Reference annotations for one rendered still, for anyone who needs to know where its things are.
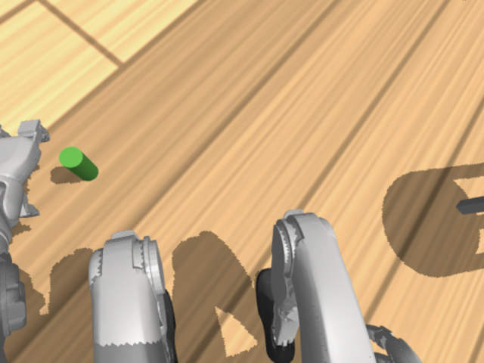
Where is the left robot arm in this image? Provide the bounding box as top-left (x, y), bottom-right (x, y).
top-left (0, 175), bottom-right (26, 363)

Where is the left robot foot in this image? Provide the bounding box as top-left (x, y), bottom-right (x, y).
top-left (163, 288), bottom-right (178, 363)

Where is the can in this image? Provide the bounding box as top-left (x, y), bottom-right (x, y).
top-left (59, 147), bottom-right (98, 182)

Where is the right robot foot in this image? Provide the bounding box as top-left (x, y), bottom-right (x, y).
top-left (256, 268), bottom-right (295, 363)

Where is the left robot hand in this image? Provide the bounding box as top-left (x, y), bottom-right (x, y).
top-left (0, 119), bottom-right (50, 218)

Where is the right robot hand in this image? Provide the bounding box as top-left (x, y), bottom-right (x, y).
top-left (366, 324), bottom-right (423, 363)

